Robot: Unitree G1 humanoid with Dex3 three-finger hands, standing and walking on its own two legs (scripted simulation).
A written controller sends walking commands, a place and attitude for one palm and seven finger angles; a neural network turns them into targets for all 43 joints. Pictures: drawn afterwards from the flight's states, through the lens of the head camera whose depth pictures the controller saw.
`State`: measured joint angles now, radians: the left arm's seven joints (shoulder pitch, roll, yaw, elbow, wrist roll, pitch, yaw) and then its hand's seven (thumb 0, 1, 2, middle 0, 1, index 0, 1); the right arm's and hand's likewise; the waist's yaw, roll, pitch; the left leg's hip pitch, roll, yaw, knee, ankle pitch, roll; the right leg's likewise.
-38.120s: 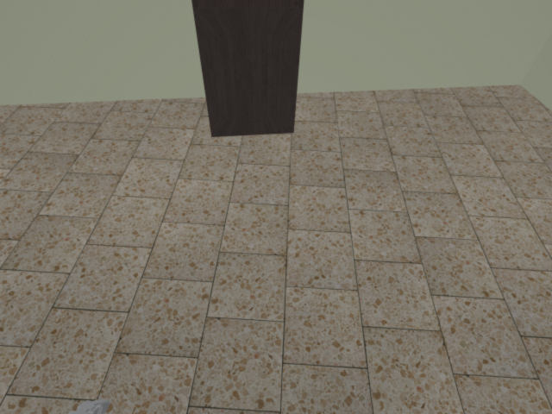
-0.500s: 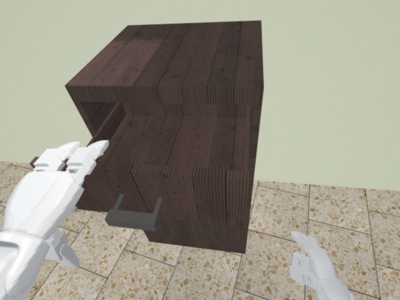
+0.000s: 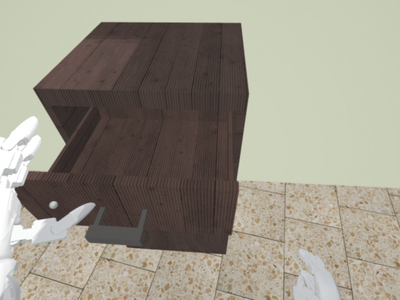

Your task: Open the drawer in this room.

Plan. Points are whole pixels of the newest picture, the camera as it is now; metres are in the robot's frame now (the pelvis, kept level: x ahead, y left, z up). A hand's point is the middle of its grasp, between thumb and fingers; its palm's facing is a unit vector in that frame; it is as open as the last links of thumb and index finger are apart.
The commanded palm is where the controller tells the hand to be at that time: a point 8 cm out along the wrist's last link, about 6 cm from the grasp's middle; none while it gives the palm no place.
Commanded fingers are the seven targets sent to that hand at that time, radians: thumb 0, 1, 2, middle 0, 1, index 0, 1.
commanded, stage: draw the hand back to the body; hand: left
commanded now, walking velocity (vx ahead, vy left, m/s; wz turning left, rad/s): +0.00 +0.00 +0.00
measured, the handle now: (119, 224) +0.25 +0.19 +0.03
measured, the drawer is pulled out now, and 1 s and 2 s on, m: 0.22 0.22 0.22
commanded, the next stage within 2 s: step back with the hand held close in 0.48 s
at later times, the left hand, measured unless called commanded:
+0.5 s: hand (49, 208) +0.18 +0.22 +0.20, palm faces +0.44 -0.81 -0.40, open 7.6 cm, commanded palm +0.13 +0.27 +0.22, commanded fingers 0.00 0.90 0.90 -0.20 -0.30 -0.20 -0.30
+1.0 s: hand (27, 233) +0.15 +0.23 +0.19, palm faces +0.31 -0.78 -0.54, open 7.4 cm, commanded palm +0.08 +0.28 +0.22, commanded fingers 0.00 0.90 0.90 -0.20 -0.30 -0.20 -0.30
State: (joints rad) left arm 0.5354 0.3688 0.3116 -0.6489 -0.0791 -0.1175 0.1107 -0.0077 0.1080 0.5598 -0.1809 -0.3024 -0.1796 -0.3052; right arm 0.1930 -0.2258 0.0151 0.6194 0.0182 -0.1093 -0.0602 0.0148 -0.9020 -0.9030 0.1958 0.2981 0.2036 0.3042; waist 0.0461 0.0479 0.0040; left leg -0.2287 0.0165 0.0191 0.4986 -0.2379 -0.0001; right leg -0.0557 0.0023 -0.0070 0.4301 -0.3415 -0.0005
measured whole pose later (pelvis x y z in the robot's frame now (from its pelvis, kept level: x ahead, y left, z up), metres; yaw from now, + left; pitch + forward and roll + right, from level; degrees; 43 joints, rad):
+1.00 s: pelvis -0.05 +0.00 -0.01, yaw +0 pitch +1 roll -2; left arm 0.63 0.48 0.46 -0.70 -0.08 -0.18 0.10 0.01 0.89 0.90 -0.21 -0.30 -0.21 -0.31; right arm 0.19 -0.22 -0.02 0.54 0.04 -0.01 -0.06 0.01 -0.90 -0.90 0.19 0.30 0.20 0.30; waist -0.01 0.02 0.02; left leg -0.40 0.03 0.00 0.55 -0.18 0.00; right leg -0.24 0.02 -0.02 0.52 -0.31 0.00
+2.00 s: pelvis -0.25 +0.01 -0.01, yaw -2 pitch +0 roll +0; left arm 0.56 0.47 0.49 -0.76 -0.07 -0.24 0.14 0.01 0.89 0.90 -0.21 -0.30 -0.21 -0.31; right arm 0.13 -0.17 -0.02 0.58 -0.01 -0.11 -0.01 0.01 -0.90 -0.90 0.20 0.30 0.20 0.30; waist -0.02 -0.08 0.08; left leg -0.38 0.01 0.04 0.54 -0.17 0.03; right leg -0.44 0.05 0.02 0.86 -0.48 0.02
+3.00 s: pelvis -0.36 -0.01 -0.02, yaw +6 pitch +0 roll +1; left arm 0.26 0.28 0.15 0.16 0.03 -0.02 0.03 -0.01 0.90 0.90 -0.20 -0.30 -0.20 -0.30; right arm 0.17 -0.25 -0.02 0.76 -0.04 -0.05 0.00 0.01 -0.90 -0.90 0.20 0.30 0.20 0.30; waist -0.02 0.03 -0.03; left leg -0.41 -0.03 -0.01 0.60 -0.20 0.01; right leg -0.38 -0.01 0.03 0.78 -0.44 -0.01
